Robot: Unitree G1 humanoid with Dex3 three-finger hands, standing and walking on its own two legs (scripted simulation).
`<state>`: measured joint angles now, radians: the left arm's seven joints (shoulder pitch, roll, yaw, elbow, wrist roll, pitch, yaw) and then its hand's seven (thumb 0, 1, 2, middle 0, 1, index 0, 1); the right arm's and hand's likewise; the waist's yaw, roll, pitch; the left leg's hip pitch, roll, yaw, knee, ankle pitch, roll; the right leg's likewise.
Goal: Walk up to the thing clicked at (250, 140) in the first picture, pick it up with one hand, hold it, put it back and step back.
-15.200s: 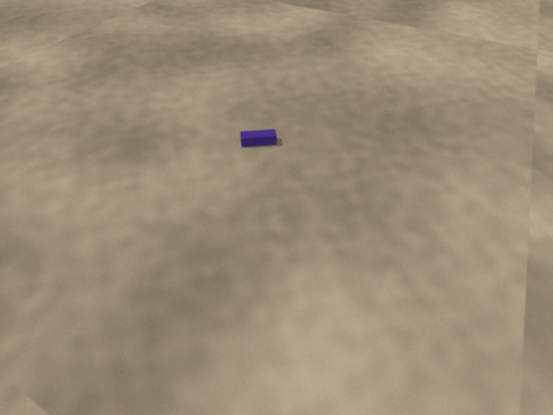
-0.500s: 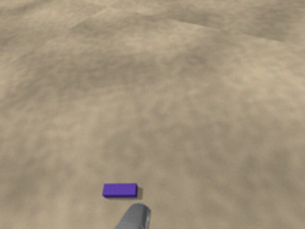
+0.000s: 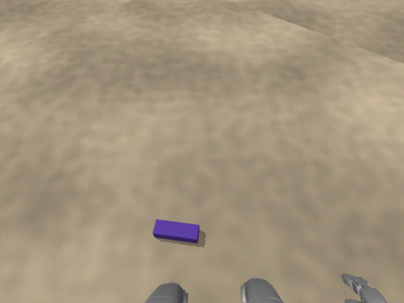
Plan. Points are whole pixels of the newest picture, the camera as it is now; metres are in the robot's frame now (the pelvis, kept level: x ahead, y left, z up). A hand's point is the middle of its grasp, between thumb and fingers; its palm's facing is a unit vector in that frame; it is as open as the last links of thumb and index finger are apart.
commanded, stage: stand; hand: left
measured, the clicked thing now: (176, 231) +0.48 +0.17 -0.70
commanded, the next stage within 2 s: walk up in 0.90 s
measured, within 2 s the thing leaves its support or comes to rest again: neither
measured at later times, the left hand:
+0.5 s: hand out of the picture +0.11 +0.27 -0.11, palm faces -0.04 -0.94 -0.35, open 7.4 cm
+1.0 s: hand (87, 302) +0.13 +0.26 -0.11, palm faces -0.03 -0.94 -0.35, open 7.3 cm
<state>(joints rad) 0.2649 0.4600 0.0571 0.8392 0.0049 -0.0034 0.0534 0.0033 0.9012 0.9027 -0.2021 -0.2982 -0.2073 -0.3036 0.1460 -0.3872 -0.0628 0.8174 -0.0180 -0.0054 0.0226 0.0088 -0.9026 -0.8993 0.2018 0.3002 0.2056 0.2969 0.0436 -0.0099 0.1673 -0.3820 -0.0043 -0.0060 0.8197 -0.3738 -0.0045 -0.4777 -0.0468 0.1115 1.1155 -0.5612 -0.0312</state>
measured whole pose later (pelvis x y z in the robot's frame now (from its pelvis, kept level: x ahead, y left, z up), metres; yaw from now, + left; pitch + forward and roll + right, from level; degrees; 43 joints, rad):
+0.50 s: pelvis +0.03 +0.01 +0.04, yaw -1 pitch -3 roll +0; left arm 0.15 0.37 0.00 1.06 0.00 -0.03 -0.01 0.00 0.90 0.90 -0.20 -0.30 -0.21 -0.30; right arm 0.15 -0.33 -0.03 1.08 -0.01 -0.02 0.03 0.01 -0.90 -0.90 0.20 0.30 0.21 0.30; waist 0.00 -0.01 0.08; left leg -0.15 0.00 0.01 0.42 -0.21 0.00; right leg -0.18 -0.03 0.00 0.43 -0.19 0.01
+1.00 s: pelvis +0.03 +0.00 +0.04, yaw -1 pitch -2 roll +1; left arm 0.06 0.37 0.02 1.08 -0.01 0.00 0.00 0.00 0.90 0.90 -0.20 -0.30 -0.21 -0.30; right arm 0.02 -0.36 -0.03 1.11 0.01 0.01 0.01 0.01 -0.90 -0.90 0.20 0.30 0.21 0.30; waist 0.00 -0.01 0.12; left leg -0.18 0.01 0.01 0.41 -0.20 -0.01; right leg -0.22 -0.02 0.00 0.43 -0.18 0.00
